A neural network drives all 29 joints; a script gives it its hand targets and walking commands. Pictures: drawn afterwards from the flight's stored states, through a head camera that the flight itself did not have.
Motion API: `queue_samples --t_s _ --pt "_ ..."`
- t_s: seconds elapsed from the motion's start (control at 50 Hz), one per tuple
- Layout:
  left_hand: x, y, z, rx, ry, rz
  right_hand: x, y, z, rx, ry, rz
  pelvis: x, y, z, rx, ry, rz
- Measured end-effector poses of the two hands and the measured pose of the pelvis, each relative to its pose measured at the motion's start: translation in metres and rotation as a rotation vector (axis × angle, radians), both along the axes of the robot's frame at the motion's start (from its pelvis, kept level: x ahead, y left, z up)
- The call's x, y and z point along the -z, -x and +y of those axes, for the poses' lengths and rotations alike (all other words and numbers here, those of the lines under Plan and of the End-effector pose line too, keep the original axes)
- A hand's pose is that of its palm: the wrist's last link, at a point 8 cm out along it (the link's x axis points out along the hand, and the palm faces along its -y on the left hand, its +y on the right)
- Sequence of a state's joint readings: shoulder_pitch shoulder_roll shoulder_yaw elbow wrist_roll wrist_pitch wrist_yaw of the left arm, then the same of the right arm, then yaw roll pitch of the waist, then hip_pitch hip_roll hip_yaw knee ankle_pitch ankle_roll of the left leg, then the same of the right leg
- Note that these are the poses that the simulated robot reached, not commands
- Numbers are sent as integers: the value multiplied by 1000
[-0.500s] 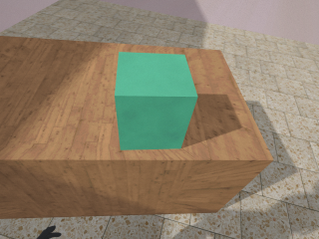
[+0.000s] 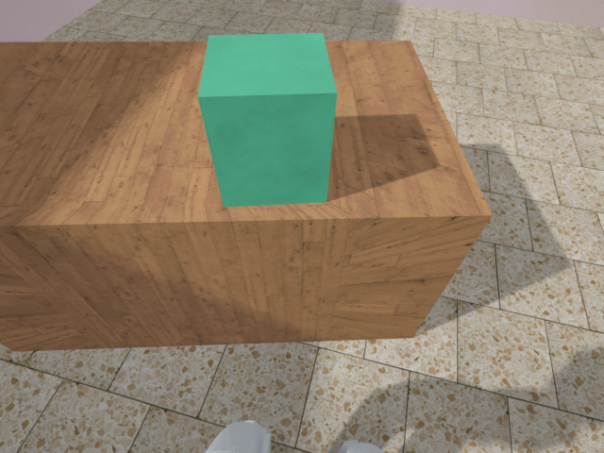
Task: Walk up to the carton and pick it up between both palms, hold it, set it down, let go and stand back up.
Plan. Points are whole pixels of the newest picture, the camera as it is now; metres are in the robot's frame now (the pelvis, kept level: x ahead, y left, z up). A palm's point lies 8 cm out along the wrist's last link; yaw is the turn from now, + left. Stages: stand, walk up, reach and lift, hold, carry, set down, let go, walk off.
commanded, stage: walk up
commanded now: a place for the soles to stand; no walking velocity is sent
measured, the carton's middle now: (271, 123) +0.69 +0.06 +0.03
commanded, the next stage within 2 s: none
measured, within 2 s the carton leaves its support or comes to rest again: neither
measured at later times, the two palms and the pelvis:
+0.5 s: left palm out of the picture +0.00 +0.32 -0.12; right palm out of the picture +0.02 -0.28 -0.09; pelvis -0.04 +0.01 +0.01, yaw +1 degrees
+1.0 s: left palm out of the picture +0.05 +0.30 -0.10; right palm out of the picture +0.03 -0.28 -0.09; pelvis -0.03 +0.01 +0.02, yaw +1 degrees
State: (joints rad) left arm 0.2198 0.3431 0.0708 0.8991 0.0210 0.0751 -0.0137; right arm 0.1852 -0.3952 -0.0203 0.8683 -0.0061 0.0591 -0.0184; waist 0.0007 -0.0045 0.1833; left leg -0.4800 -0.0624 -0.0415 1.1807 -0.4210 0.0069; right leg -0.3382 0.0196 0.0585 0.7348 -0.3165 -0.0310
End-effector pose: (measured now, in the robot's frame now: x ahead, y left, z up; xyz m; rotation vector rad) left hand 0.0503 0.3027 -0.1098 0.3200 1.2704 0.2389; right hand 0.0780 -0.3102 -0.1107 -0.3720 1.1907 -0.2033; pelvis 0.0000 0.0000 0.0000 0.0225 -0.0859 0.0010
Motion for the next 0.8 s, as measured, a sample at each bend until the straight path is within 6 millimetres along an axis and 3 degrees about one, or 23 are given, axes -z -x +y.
queue_samples --t_s 0.12,0.22,0.34,0.48,0.62,0.8 --pt "2 1 5 20 26 -100 -1 36 8 0 18 39 1 24 12 -12 13 -17" --pt "6 7 16 19 60 -118 -12 58 28 -3 28 43 -5 39 26 -15 32 -23" --pt "11 34 24 -3 65 -33 -27 60 38 -7 19 -1 -14 45 25 -14 28 4" --pt "10 50 15 -17 51 19 -20 58 30 14 -10 -5 -13 44 14 -14 14 5" --pt "2 34 3 17 62 -11 -16 53 31 18 -36 3 -17 38 16 -13 15 26" --pt "-5 2 1 32 64 -77 -20 44 32 15 -39 -23 -20 32 16 -13 15 46"
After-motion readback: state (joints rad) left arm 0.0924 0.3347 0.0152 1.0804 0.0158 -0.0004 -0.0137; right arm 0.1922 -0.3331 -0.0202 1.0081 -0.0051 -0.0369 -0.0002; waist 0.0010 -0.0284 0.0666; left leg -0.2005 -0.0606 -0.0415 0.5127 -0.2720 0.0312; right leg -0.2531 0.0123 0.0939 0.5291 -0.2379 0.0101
